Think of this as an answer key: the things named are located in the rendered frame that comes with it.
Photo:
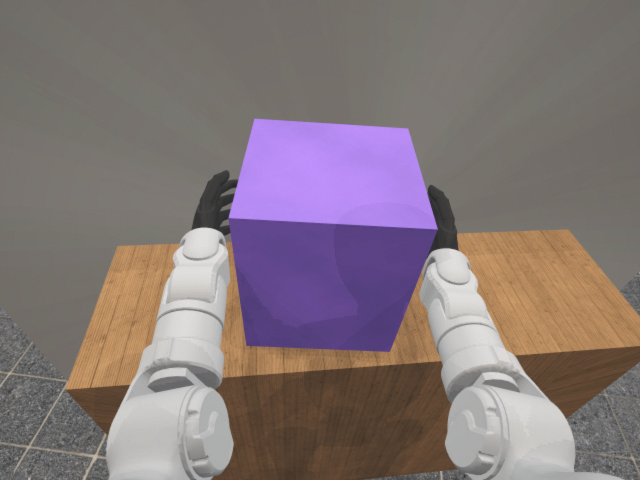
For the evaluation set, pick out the robot left forearm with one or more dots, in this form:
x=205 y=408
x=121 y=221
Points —
x=185 y=349

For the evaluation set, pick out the right robot hand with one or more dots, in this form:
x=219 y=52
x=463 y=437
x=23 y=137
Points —
x=446 y=236

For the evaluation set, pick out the carton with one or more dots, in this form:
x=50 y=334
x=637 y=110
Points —
x=331 y=226

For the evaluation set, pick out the right robot upper arm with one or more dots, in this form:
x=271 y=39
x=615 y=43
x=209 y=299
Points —
x=499 y=434

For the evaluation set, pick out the robot right forearm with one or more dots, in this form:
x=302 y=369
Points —
x=465 y=336

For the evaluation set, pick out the left robot upper arm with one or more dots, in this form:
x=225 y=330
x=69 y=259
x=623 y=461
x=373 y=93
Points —
x=177 y=434

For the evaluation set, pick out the left robot hand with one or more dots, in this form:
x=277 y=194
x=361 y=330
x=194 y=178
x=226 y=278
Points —
x=208 y=214

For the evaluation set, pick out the pedestal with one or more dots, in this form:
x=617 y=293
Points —
x=323 y=414

